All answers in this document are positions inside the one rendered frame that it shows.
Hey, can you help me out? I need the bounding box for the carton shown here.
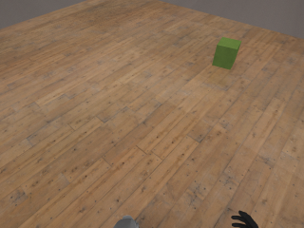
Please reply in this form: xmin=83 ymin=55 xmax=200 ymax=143
xmin=212 ymin=37 xmax=242 ymax=70

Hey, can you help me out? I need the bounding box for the robot right hand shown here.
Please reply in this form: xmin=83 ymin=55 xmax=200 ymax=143
xmin=231 ymin=210 xmax=258 ymax=228

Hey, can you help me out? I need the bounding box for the left robot thigh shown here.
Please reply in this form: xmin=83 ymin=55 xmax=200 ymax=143
xmin=113 ymin=218 xmax=140 ymax=228

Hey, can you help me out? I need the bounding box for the robot left shin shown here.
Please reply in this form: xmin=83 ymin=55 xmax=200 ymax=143
xmin=123 ymin=215 xmax=133 ymax=219

